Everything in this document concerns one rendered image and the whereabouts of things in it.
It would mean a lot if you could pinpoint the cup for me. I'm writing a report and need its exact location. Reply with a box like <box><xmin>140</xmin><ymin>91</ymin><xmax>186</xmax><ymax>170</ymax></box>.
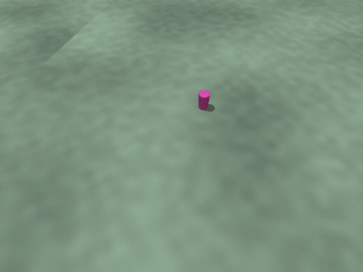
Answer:
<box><xmin>199</xmin><ymin>90</ymin><xmax>210</xmax><ymax>110</ymax></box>

